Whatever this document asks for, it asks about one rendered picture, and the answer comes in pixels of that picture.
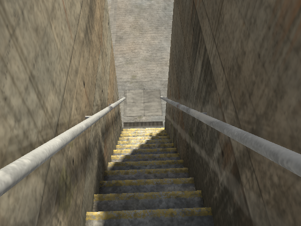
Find stairs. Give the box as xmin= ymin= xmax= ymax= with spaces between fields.
xmin=85 ymin=127 xmax=214 ymax=226

